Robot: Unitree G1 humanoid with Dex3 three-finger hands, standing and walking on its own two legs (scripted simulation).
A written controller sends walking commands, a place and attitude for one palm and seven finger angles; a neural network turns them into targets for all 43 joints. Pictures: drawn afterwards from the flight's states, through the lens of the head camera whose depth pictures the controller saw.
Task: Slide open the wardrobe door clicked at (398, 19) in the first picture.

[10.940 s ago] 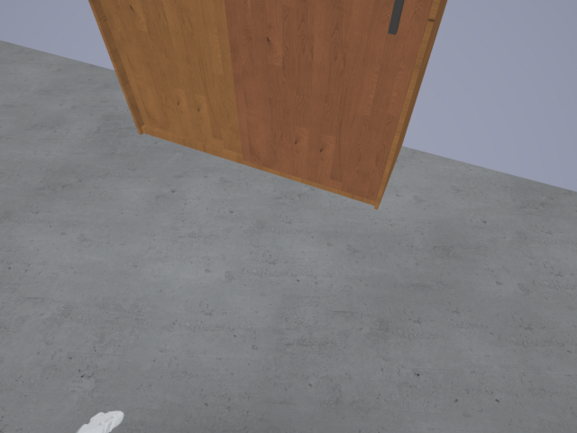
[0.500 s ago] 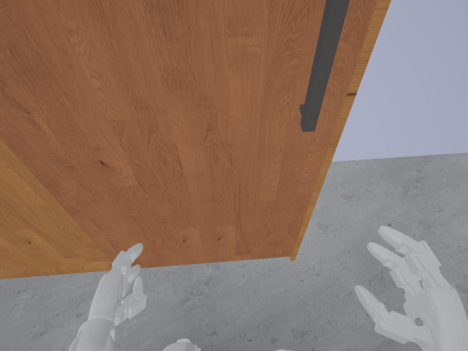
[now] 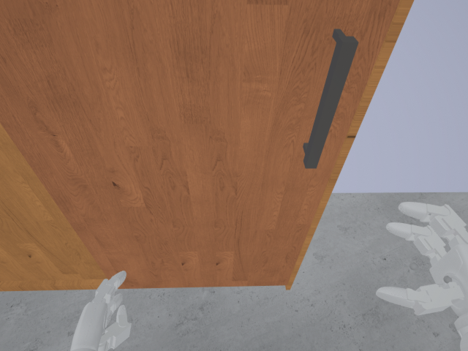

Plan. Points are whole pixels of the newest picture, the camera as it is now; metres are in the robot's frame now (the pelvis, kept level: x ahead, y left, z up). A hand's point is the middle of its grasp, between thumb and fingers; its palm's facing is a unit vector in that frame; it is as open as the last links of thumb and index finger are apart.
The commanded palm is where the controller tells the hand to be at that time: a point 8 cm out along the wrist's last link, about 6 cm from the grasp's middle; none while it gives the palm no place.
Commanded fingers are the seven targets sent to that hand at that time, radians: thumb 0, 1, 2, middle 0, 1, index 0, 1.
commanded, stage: raise the hand with hooked fingers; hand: right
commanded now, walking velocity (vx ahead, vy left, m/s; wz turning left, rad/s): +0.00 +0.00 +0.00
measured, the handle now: (322, 106) +0.50 -0.15 +0.19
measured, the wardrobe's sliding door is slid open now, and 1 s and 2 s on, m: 0.00 0.00 0.00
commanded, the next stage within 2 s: move the hooked fingers beside the handle in 1.00 s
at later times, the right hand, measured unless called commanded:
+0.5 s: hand (457, 197) +0.27 -0.26 +0.21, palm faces +0.09 +0.99 -0.11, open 14.0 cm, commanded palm +0.23 -0.30 +0.22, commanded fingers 0.00 0.50 -0.30 0.30 1.20 0.30 1.20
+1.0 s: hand (456, 194) +0.27 -0.27 +0.21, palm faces +0.08 +0.99 -0.09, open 14.0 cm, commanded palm +0.24 -0.30 +0.22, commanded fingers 0.00 0.50 -0.30 0.30 1.20 0.30 1.20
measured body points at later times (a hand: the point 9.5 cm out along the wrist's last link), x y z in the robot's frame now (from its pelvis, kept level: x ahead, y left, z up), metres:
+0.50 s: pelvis -0.01 +0.02 +0.02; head -0.03 +0.04 +0.46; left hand +0.18 +0.24 -0.06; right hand +0.26 -0.32 +0.22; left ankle +0.02 +0.14 -0.72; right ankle -0.05 -0.12 -0.72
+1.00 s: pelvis -0.01 +0.01 +0.02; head -0.03 +0.03 +0.47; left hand +0.18 +0.24 -0.05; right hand +0.26 -0.32 +0.22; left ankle +0.02 +0.14 -0.72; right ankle -0.05 -0.12 -0.72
